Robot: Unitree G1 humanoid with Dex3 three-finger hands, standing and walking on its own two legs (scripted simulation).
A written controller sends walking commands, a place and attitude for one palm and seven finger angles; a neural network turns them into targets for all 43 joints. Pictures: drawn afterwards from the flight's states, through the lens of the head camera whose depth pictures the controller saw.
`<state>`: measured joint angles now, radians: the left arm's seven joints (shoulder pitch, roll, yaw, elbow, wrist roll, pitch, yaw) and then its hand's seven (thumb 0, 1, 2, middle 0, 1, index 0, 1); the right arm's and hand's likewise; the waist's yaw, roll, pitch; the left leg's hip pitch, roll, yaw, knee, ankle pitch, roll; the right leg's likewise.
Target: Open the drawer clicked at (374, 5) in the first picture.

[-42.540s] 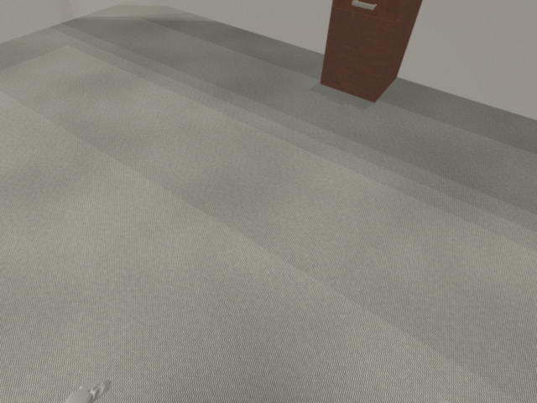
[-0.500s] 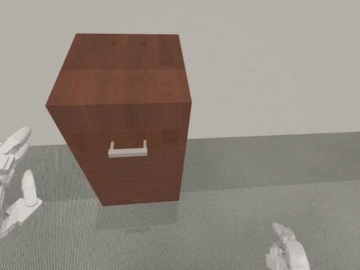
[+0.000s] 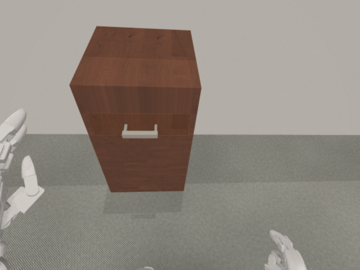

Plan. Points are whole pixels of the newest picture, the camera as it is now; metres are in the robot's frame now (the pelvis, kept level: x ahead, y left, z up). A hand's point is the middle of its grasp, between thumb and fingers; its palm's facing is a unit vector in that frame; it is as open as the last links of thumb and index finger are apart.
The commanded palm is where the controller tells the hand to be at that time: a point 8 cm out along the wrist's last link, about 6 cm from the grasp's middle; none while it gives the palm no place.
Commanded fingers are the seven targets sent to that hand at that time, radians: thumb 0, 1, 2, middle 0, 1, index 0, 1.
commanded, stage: step back with the hand held close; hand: left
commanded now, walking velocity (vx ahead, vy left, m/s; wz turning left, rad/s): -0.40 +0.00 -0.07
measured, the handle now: (140, 130) +0.62 +0.19 -0.17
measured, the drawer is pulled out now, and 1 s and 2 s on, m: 0.00 0.00 0.00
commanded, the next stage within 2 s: stop stepping back and stand still in 0.68 s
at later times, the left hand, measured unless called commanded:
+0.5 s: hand (19, 234) +0.13 +0.22 +0.18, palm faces +0.42 -0.79 -0.44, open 7.4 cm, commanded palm +0.08 +0.26 +0.19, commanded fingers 0.00 0.90 0.90 -0.20 -0.30 -0.20 -0.30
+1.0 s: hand out of the picture +0.08 +0.11 +0.19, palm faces +0.22 -0.80 -0.56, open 7.4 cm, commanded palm +0.03 +0.16 +0.19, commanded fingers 0.00 0.90 0.90 -0.20 -0.30 -0.20 -0.30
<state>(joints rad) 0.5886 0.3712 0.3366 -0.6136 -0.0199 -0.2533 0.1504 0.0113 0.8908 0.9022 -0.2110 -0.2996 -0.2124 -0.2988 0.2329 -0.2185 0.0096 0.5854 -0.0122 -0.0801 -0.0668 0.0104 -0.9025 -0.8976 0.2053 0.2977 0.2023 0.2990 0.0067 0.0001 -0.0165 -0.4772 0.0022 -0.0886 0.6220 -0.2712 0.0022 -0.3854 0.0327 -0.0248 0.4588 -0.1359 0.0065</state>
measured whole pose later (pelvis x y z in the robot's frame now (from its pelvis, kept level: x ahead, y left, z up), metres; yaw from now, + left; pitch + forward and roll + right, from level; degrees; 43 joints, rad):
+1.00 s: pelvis -0.13 -0.10 +0.00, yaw -7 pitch +4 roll +1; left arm 0.70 0.45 0.42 -0.69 -0.03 -0.23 0.15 0.01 0.89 0.90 -0.21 -0.30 -0.22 -0.30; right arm 0.18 -0.20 0.00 0.60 -0.01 -0.09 -0.04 0.01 -0.90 -0.90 0.20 0.30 0.20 0.30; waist 0.01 -0.01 0.01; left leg -0.52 0.04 0.00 0.88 -0.43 -0.03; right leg -0.29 0.02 -0.02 0.53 -0.31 -0.04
